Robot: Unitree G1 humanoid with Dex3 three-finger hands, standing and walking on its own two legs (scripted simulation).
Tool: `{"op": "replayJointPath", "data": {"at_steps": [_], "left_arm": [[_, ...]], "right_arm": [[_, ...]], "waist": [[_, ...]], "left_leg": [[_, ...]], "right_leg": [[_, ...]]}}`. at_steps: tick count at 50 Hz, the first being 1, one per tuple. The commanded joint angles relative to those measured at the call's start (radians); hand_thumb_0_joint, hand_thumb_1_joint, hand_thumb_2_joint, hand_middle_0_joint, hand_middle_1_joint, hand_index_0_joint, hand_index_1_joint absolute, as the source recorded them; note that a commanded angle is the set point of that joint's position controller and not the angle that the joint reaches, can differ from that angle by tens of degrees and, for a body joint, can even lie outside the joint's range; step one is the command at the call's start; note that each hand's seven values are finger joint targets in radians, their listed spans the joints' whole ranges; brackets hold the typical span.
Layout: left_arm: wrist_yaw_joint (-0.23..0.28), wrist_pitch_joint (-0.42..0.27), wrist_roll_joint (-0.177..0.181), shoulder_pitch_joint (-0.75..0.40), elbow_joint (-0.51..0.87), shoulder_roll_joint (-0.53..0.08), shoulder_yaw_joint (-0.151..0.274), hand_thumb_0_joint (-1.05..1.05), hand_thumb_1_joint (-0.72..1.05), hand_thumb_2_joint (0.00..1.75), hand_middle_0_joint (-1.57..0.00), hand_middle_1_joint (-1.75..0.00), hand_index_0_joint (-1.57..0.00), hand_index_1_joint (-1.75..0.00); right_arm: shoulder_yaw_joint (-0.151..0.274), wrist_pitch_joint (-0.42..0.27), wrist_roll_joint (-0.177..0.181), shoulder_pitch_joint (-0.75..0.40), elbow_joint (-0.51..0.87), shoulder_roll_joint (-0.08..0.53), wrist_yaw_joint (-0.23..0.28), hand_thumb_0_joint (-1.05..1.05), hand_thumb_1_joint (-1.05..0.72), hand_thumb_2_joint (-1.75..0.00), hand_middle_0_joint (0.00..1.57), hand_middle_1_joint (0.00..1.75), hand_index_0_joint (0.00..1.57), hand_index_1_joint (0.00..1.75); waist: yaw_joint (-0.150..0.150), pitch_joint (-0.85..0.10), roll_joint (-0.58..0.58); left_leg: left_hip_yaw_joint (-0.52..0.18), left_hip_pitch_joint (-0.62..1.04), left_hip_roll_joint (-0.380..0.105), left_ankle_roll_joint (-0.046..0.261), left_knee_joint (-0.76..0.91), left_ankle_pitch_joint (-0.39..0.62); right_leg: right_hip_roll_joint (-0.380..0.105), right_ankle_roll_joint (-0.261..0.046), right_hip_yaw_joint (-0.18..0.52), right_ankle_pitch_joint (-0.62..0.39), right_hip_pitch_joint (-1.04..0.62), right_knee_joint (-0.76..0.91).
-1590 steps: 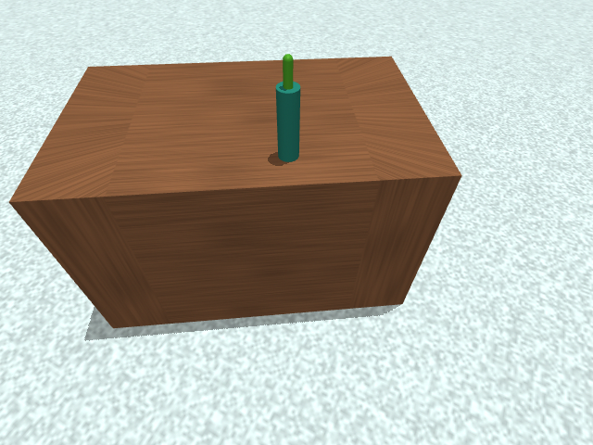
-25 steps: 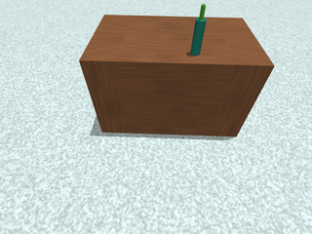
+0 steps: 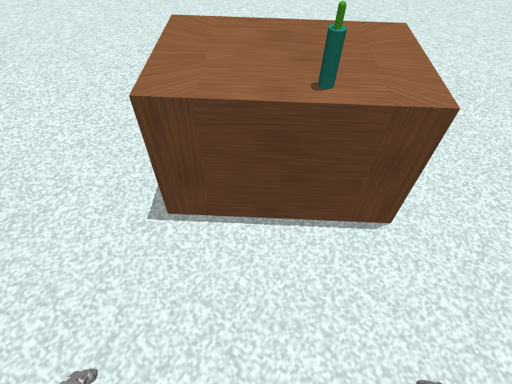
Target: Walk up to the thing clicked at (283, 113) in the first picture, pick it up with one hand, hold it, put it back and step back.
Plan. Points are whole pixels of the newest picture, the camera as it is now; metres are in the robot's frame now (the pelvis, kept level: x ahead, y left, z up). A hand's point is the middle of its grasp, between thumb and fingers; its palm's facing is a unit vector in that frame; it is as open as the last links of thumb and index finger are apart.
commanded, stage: step back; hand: right
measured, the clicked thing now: (333, 47) +1.05 -0.23 +0.01
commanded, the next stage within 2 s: stand in 0.06 s
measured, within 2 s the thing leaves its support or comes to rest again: neither
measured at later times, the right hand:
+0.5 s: hand out of the picture +0.07 -0.26 -0.14, palm faces +0.00 +0.94 -0.34, open 7.4 cm
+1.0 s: hand out of the picture +0.01 -0.27 -0.15, palm faces -0.02 +0.94 -0.33, open 7.4 cm
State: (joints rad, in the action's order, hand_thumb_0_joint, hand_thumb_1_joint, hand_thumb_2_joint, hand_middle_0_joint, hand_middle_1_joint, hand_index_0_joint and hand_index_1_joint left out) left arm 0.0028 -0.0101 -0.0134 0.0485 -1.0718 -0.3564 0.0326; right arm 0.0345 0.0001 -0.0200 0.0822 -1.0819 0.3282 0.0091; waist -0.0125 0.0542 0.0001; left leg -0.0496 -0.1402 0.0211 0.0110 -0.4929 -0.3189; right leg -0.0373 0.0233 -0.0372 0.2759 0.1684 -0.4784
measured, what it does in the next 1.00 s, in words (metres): stands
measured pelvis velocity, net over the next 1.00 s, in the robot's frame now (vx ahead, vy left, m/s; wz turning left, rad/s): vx -0.03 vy -0.02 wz -0.02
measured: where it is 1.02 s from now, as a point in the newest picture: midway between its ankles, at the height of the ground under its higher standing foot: outside the picture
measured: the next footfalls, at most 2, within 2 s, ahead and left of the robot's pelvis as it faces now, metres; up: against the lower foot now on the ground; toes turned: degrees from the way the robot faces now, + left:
none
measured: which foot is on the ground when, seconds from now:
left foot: down 0.00-1.00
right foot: down 0.00-1.00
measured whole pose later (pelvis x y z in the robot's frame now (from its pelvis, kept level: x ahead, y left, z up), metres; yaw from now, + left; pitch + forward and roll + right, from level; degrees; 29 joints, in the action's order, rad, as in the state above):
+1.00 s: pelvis -0.03 -0.02 +0.01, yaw -1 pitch -3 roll +0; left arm -0.01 -0.01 -0.01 0.13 -1.14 -0.35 -0.01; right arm 0.00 0.00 -0.02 0.16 -1.14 0.35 -0.01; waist 0.00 0.06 0.00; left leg -0.04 -0.10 -0.01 -0.02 -0.34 -0.19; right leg -0.01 0.00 -0.03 0.15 0.14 -0.34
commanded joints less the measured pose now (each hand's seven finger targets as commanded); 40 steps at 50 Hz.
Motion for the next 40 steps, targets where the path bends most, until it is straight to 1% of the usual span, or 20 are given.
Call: {"op": "replayJointPath", "data": {"at_steps": [1, 2, 3, 4, 9, 11, 13, 15, 17, 18, 22, 24, 25, 26, 27, 31, 32, 36, 37, 40], "left_arm": [[0.016, -0.023, -0.002, -0.043, 0.056, -0.216, 0.048, 0.00, 0.90, 0.90, -0.20, -0.30, -0.20, -0.30], [0.016, -0.024, -0.002, -0.048, 0.056, -0.218, 0.050, 0.00, 0.90, 0.90, -0.20, -0.30, -0.20, -0.30], [0.014, -0.018, 0.013, -0.027, 0.034, -0.181, 0.028, 0.00, 0.90, 0.90, -0.20, -0.30, -0.20, -0.30], [0.013, -0.018, 0.014, -0.023, 0.033, -0.183, 0.028, 0.00, 0.90, 0.90, -0.20, -0.30, -0.20, -0.30], [0.014, -0.019, 0.009, -0.032, 0.027, -0.193, 0.024, 0.00, 0.90, 0.90, -0.20, -0.30, -0.20, -0.30], [0.013, -0.024, 0.007, -0.028, 0.022, -0.195, 0.023, 0.00, 0.90, 0.90, -0.20, -0.30, -0.20, -0.30], [0.012, -0.024, 0.005, -0.030, 0.019, -0.194, 0.020, 0.00, 0.90, 0.90, -0.20, -0.30, -0.20, -0.30], [0.010, -0.022, 0.003, -0.035, 0.012, -0.203, 0.020, 0.00, 0.90, 0.90, -0.20, -0.30, -0.20, -0.30], [0.009, -0.024, 0.004, -0.032, 0.008, -0.201, 0.019, 0.00, 0.90, 0.90, -0.20, -0.30, -0.20, -0.30], [0.008, -0.025, 0.003, -0.033, 0.008, -0.200, 0.018, 0.00, 0.90, 0.90, -0.20, -0.30, -0.20, -0.30], [0.005, -0.027, 0.003, -0.012, -0.002, -0.198, 0.013, 0.00, 0.90, 0.90, -0.20, -0.30, -0.20, -0.30], [0.005, -0.027, 0.002, -0.019, -0.003, -0.202, 0.013, 0.00, 0.90, 0.90, -0.20, -0.30, -0.20, -0.30], [0.005, -0.027, 0.003, -0.013, -0.004, -0.202, 0.012, 0.00, 0.90, 0.90, -0.20, -0.30, -0.20, -0.30], [0.004, -0.026, 0.004, -0.018, -0.006, -0.207, 0.013, 0.00, 0.90, 0.90, -0.20, -0.30, -0.20, -0.30], [0.003, -0.025, 0.003, -0.010, -0.007, -0.203, 0.012, 0.00, 0.90, 0.90, -0.20, -0.30, -0.20, -0.30], [-0.002, -0.020, -0.002, 0.007, -0.012, -0.213, 0.013, 0.00, 0.90, 0.90, -0.20, -0.30, -0.20, -0.30], [-0.002, -0.020, -0.002, 0.009, -0.007, -0.222, 0.015, 0.00, 0.90, 0.90, -0.20, -0.30, -0.20, -0.30], [-0.004, -0.025, 0.000, 0.009, -0.002, -0.223, 0.014, 0.00, 0.90, 0.90, -0.20, -0.30, -0.20, -0.30], [-0.003, -0.025, 0.000, 0.012, 0.000, -0.226, 0.015, 0.00, 0.90, 0.90, -0.20, -0.30, -0.20, -0.30], [-0.005, -0.031, 0.005, 0.022, -0.002, -0.219, 0.012, 0.00, 0.90, 0.90, -0.20, -0.30, -0.20, -0.30]], "right_arm": [[0.040, -0.021, 0.001, -0.042, 0.059, 0.216, 0.008, 0.00, -0.90, -0.90, 0.20, 0.30, 0.20, 0.30], [0.039, -0.021, 0.002, -0.037, 0.056, 0.209, 0.008, 0.00, -0.90, -0.90, 0.20, 0.30, 0.20, 0.30], [0.027, -0.029, 0.008, -0.041, 0.065, 0.224, 0.007, 0.00, -0.90, -0.90, 0.20, 0.30, 0.20, 0.30], [0.030, -0.032, 0.009, -0.042, 0.062, 0.230, 0.007, 0.00, -0.90, -0.90, 0.20, 0.30, 0.20, 0.30], [0.024, -0.035, 0.012, -0.050, 0.057, 0.225, 0.007, 0.00, -0.90, -0.90, 0.20, 0.30, 0.20, 0.30], [0.024, -0.036, 0.014, -0.055, 0.057, 0.224, 0.006, 0.00, -0.90, -0.90, 0.20, 0.30, 0.20, 0.30], [0.020, -0.034, 0.015, -0.060, 0.055, 0.221, 0.006, 0.00, -0.90, -0.90, 0.20, 0.30, 0.20, 0.30], [0.018, -0.031, 0.014, -0.071, 0.052, 0.219, 0.003, 0.00, -0.90, -0.90, 0.20, 0.30, 0.20, 0.30], [0.015, -0.030, 0.012, -0.057, 0.046, 0.217, 0.002, 0.00, -0.90, -0.90, 0.20, 0.30, 0.20, 0.30], [0.016, -0.032, 0.013, -0.063, 0.043, 0.222, 0.002, 0.00, -0.90, -0.90, 0.20, 0.30, 0.20, 0.30], [0.014, -0.033, 0.012, -0.064, 0.035, 0.224, -0.001, 0.00, -0.90, -0.90, 0.20, 0.30, 0.20, 0.30], [0.013, -0.032, 0.011, -0.052, 0.030, 0.229, -0.001, 0.00, -0.90, -0.90, 0.20, 0.30, 0.20, 0.30], [0.011, -0.031, 0.012, -0.050, 0.027, 0.224, -0.003, 0.00, -0.90, -0.90, 0.20, 0.30, 0.20, 0.30], [0.009, -0.030, 0.011, -0.041, 0.024, 0.221, -0.004, 0.00, -0.90, -0.90, 0.20, 0.30, 0.20, 0.30], [0.011, -0.028, 0.007, -0.041, 0.021, 0.227, -0.005, 0.00, -0.90, -0.90, 0.20, 0.30, 0.20, 0.30], [0.011, -0.024, 0.007, -0.014, 0.015, 0.232, -0.012, 0.00, -0.90, -0.90, 0.20, 0.30, 0.20, 0.30], [0.013, -0.023, 0.006, -0.011, 0.018, 0.229, -0.014, 0.00, -0.90, -0.90, 0.20, 0.30, 0.20, 0.30], [0.010, -0.025, 0.005, 0.014, 0.014, 0.226, -0.016, 0.00, -0.90, -0.90, 0.20, 0.30, 0.20, 0.30], [0.013, -0.026, 0.003, 0.008, 0.017, 0.231, -0.015, 0.00, -0.90, -0.90, 0.20, 0.30, 0.20, 0.30], [0.006, -0.033, 0.004, 0.014, 0.014, 0.229, -0.014, 0.00, -0.90, -0.90, 0.20, 0.30, 0.20, 0.30]], "waist": [[-0.001, -0.111, 0.004], [0.001, -0.121, -0.003], [0.002, -0.094, 0.007], [0.001, -0.103, 0.012], [0.005, -0.130, 0.022], [0.006, -0.143, 0.010], [0.009, -0.123, 0.010], [0.009, -0.096, 0.012], [0.011, -0.104, 0.008], [0.009, -0.103, 0.013], [0.006, -0.083, 0.017], [0.011, -0.073, 0.018], [0.007, -0.057, 0.012], [0.011, -0.040, 0.001], [0.005, -0.024, 0.006], [0.008, 0.025, 0.001], [0.006, 0.015, -0.015], [0.011, -0.008, -0.014], [0.007, -0.015, -0.015], [0.005, -0.049, 0.011]], "left_leg": [[-0.056, -0.057, -0.114, 0.023, 0.076, 0.430], [-0.055, -0.046, -0.113, 0.020, 0.077, 0.452], [-0.092, 0.004, -0.133, 0.019, 0.131, 0.497], [-0.093, 0.036, -0.141, 0.018, 0.130, 0.534], [-0.075, 0.069, -0.142, 0.005, 0.155, 0.560], [-0.071, 0.081, -0.143, 0.007, 0.161, 0.546], [-0.065, 0.063, -0.136, 0.006, 0.180, 0.470], [-0.067, 0.059, -0.134, 0.004, 0.204, 0.377], [-0.063, 0.044, -0.133, 0.005, 0.209, 0.356], [-0.067, 0.047, -0.136, 0.003, 0.215, 0.364], [-0.068, 0.050, -0.134, 0.000, 0.225, 0.297], [-0.069, 0.031, -0.135, 0.001, 0.234, 0.270], [-0.072, 0.021, -0.132, -0.001, 0.242, 0.243], [-0.074, 0.004, -0.129, -0.002, 0.251, 0.194], [-0.072, -0.008, -0.125, -0.002, 0.255, 0.150], [-0.086, -0.056, -0.119, 0.005, 0.266, -0.001], [-0.080, -0.053, -0.113, 0.006, 0.256, 0.009], [-0.083, -0.049, -0.116, 0.010, 0.244, 0.027], [-0.080, -0.044, -0.114, 0.009, 0.238, 0.040], [-0.086, -0.035, -0.128, 0.012, 0.238, 0.124]], "right_leg": [[-0.094, -0.060, 0.060, -0.324, -0.135, 0.039], [-0.098, -0.062, 0.063, -0.334, -0.137, 0.038], [-0.091, -0.049, 0.084, -0.382, -0.096, 0.063], [-0.091, -0.044, 0.079, -0.395, -0.102, 0.076], [-0.095, -0.043, 0.075, -0.422, -0.150, 0.102], [-0.098, -0.039, 0.078, -0.432, -0.164, 0.120], [-0.097, -0.034, 0.083, -0.389, -0.159, 0.143], [-0.096, -0.036, 0.088, -0.306, -0.131, 0.164], [-0.101, -0.038, 0.090, -0.303, -0.149, 0.171], [-0.101, -0.040, 0.091, -0.308, -0.151, 0.171], [-0.101, -0.037, 0.099, -0.256, -0.121, 0.196], [-0.101, -0.038, 0.102, -0.238, -0.121, 0.202], [-0.097, -0.037, 0.100, -0.207, -0.106, 0.209], [-0.096, -0.037, 0.105, -0.152, -0.098, 0.216], [-0.093, -0.036, 0.109, -0.095, -0.076, 0.228], [-0.088, -0.038, 0.125, 0.072, -0.012, 0.250], [-0.092, -0.041, 0.131, 0.096, -0.007, 0.257], [-0.095, -0.044, 0.142, 0.086, -0.011, 0.252], [-0.097, -0.045, 0.146, 0.086, -0.009, 0.253], [-0.094, -0.046, 0.133, -0.055, -0.063, 0.219]]}}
